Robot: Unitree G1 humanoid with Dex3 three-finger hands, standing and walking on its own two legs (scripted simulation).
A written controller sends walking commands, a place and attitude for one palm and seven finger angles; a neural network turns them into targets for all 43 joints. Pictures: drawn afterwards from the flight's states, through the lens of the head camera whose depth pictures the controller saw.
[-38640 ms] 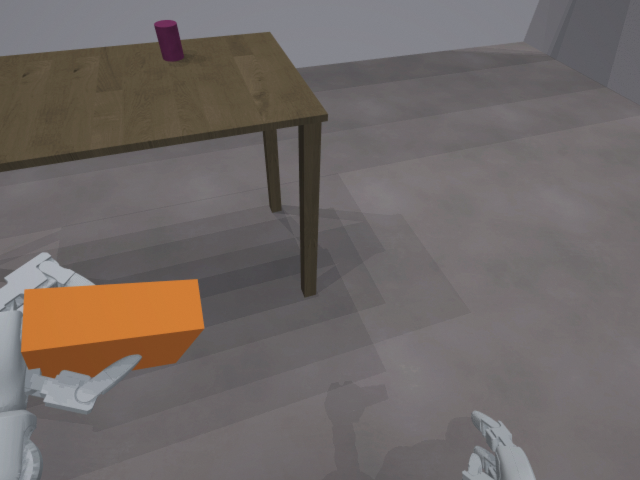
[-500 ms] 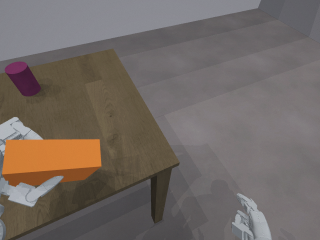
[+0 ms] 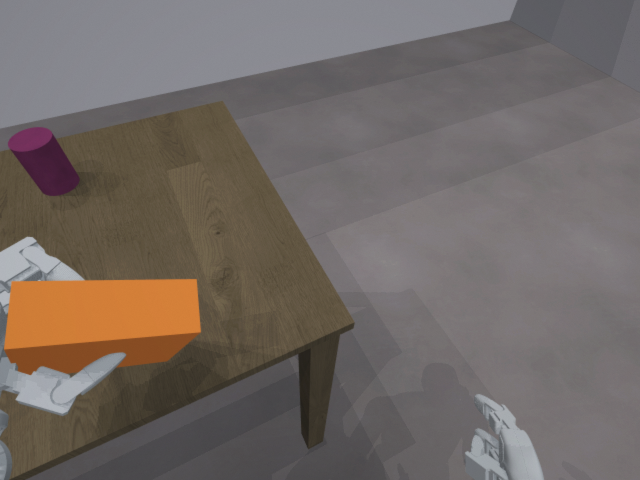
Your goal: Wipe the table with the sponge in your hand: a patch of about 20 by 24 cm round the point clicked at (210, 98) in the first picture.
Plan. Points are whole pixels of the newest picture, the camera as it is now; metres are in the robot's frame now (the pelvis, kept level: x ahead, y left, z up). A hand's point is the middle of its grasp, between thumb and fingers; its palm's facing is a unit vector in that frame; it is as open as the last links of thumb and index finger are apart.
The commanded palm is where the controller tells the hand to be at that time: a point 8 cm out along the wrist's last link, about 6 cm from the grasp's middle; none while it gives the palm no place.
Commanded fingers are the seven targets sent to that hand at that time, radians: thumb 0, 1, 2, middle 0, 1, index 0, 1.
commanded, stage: shuffle to correct the standing spot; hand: left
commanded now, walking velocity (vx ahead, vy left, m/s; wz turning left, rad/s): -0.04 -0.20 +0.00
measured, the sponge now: (133, 328) +0.23 +0.20 +0.13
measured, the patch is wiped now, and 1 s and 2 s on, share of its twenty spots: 0.00 0.00 0.00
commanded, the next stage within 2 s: come to a stop and stand still in 1.96 s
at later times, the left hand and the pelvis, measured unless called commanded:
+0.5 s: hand (69, 322) +0.22 +0.24 +0.16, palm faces +0.32 -0.85 -0.42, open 9.3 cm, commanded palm +0.16 +0.28 +0.18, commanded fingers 0.00 0.10 1.30 -1.20 -1.60 -1.20 -1.60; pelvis +0.00 +0.00 +0.00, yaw +0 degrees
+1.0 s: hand (66, 322) +0.22 +0.24 +0.16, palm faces +0.32 -0.85 -0.42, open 9.3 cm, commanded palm +0.17 +0.28 +0.18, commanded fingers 0.00 0.10 1.30 -1.20 -1.60 -1.20 -1.60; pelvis +0.01 +0.00 +0.00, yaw +0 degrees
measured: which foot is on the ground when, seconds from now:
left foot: down 0.00-1.00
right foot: down 0.00-1.00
